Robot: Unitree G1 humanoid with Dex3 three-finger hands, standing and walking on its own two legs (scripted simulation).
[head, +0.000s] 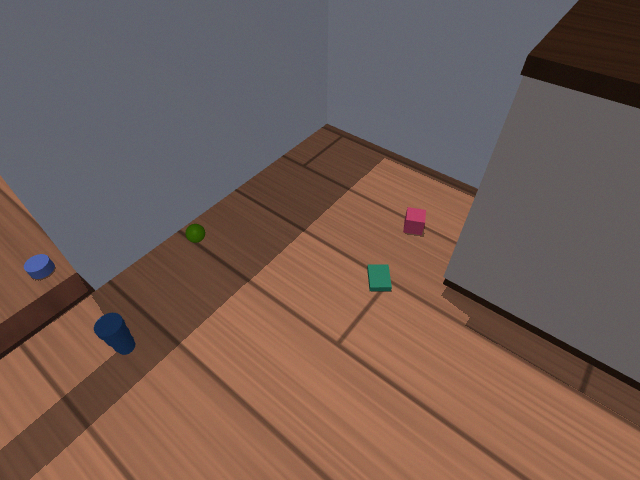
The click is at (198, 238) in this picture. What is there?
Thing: free ball
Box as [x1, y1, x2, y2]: [185, 224, 204, 242]
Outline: 192,224 187,227 185,233 189,240 197,242 203,238 204,229 198,224
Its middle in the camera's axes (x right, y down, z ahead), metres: -0.51 -0.01 +1.64
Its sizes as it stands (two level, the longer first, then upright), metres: 0.080 0.080 0.080
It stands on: the floor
